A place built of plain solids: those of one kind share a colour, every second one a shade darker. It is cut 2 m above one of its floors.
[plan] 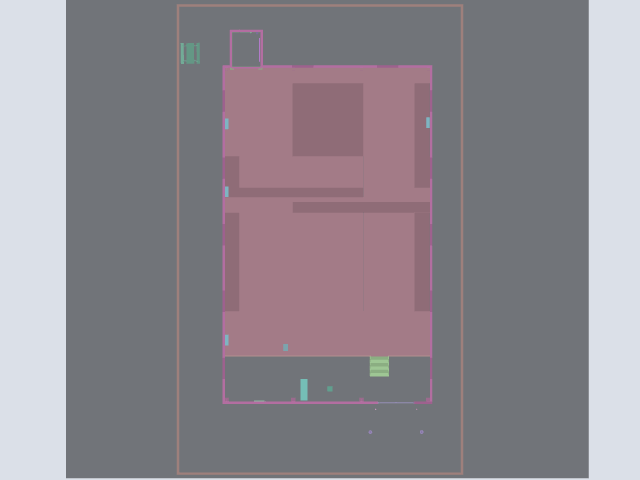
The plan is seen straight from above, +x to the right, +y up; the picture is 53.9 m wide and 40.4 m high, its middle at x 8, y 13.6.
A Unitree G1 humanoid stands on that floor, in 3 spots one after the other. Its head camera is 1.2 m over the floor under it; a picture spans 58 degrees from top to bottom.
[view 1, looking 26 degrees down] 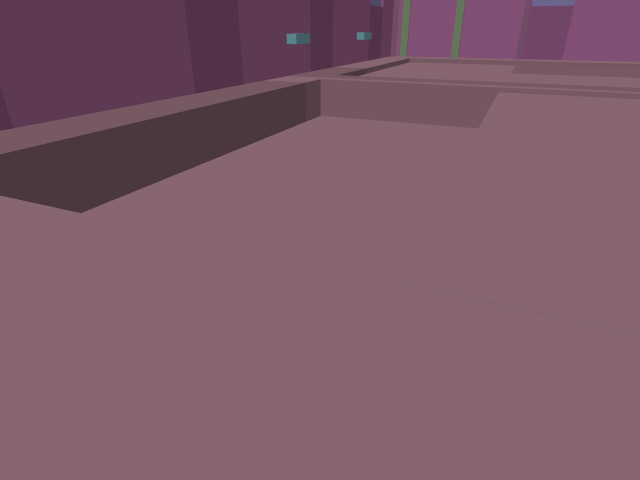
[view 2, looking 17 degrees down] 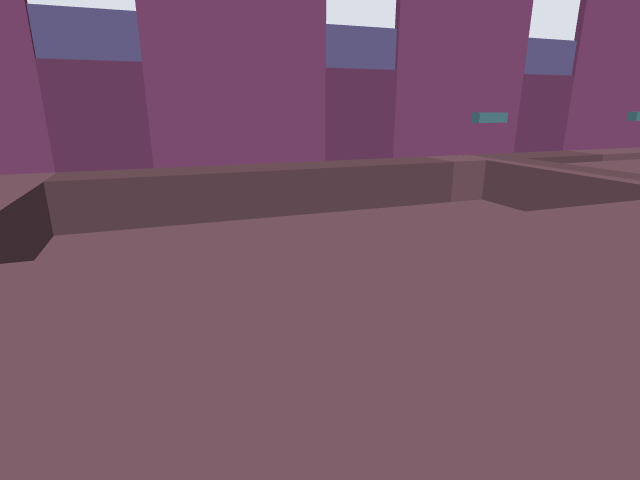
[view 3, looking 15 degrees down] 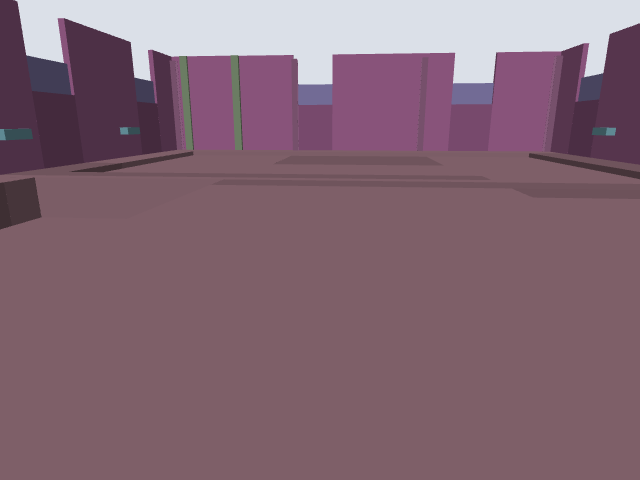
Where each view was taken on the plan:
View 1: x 6.15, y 5.65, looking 114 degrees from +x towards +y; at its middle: raised_floor_bank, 4.90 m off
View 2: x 9.65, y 9.50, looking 160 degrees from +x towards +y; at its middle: raised_floor_bank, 4.10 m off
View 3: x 8.70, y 7.30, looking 95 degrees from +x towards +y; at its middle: raised_floor_bank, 4.63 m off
